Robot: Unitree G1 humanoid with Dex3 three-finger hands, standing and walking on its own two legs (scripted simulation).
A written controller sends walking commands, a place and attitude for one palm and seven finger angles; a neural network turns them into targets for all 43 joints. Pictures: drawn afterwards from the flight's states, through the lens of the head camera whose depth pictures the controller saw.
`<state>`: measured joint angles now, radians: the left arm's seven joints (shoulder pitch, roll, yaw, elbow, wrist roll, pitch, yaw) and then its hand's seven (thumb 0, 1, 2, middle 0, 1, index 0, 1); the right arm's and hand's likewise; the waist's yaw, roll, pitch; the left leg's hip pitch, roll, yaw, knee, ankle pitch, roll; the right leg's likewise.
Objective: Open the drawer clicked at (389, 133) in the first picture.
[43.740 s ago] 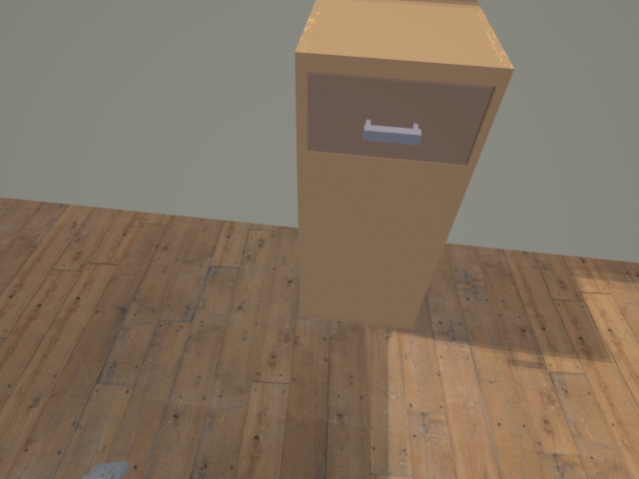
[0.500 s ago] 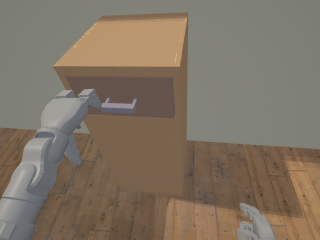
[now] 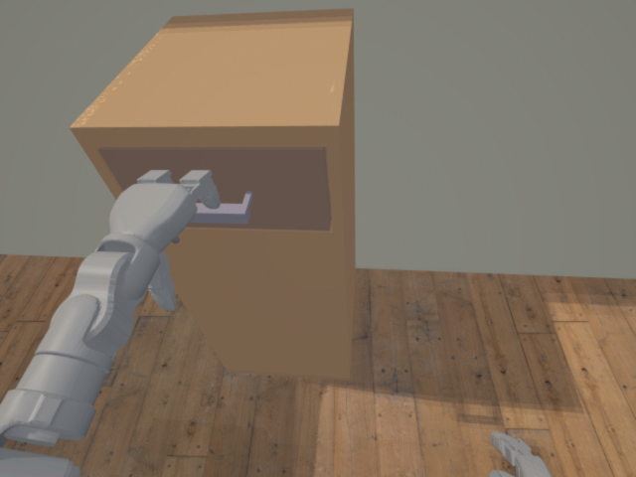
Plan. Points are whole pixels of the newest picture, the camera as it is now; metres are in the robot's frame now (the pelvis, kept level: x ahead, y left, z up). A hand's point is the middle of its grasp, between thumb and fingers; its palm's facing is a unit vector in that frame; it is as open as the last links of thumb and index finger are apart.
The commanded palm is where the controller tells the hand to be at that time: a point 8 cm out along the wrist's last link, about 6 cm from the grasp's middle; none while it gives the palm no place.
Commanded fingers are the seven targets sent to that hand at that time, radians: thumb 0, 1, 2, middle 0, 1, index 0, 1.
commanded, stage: move the hooked fingers above the handle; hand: left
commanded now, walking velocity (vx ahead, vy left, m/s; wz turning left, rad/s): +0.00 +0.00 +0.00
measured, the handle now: (217, 204) +0.50 +0.23 +0.04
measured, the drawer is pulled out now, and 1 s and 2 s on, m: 0.00 0.00 0.00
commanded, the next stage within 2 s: none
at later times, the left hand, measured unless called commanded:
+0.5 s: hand (203, 224) +0.40 +0.20 +0.10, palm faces -0.02 -0.04 -1.00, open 13.8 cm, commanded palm +0.40 +0.23 +0.17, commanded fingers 0.00 -0.50 0.30 -0.30 -1.20 -0.30 -1.20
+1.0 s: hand (223, 203) +0.45 +0.19 +0.09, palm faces +0.00 -0.04 -1.00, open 13.8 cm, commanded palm +0.44 +0.22 +0.16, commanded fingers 0.00 -0.50 0.30 -0.30 -1.20 -0.30 -1.20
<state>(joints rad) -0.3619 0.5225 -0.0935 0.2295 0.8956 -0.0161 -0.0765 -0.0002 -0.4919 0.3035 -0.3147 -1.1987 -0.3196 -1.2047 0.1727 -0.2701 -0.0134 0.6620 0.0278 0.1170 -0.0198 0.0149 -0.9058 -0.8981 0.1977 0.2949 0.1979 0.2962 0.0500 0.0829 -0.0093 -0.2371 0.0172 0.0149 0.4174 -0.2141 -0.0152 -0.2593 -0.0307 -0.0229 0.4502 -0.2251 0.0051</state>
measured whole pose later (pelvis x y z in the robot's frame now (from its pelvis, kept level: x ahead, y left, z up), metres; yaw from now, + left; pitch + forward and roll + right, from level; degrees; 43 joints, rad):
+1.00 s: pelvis +0.02 +0.00 -0.01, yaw -1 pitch +9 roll +0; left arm -0.66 0.49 -0.09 0.64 0.98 -0.16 0.06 0.00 -0.49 0.30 -0.33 -1.20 -0.32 -1.20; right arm 0.26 -0.26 -0.06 0.69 0.02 0.13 -0.04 0.01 -0.91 -0.90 0.20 0.29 0.20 0.30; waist -0.02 0.05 -0.06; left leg -0.41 0.03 0.02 0.55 -0.29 -0.02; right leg -0.43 -0.02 -0.01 0.57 -0.29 0.00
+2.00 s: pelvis -0.01 +0.00 -0.01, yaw -3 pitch +7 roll +1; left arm -0.79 0.50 -0.09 0.87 1.02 -0.07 0.10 0.00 -0.49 0.30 -0.45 -1.23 -0.35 -1.24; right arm 0.23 -0.23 0.01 0.68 0.06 0.13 -0.09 0.01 -0.90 -0.90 0.20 0.30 0.20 0.30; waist -0.06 0.06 -0.05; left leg -0.39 0.03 0.06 0.50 -0.24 -0.01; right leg -0.43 -0.01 0.02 0.54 -0.24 0.00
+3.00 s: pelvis +0.00 -0.01 -0.01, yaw -2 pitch +8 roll +1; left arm -0.77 0.57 -0.03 0.87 1.03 -0.11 0.09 0.00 -0.49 0.30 -0.38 -1.21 -0.37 -1.23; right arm 0.26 -0.29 -0.03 0.68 0.04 0.11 -0.10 0.01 -0.90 -0.90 0.20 0.30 0.20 0.30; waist -0.05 0.05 -0.06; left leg -0.40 0.04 0.04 0.52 -0.25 -0.02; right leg -0.44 0.00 0.01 0.55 -0.25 -0.01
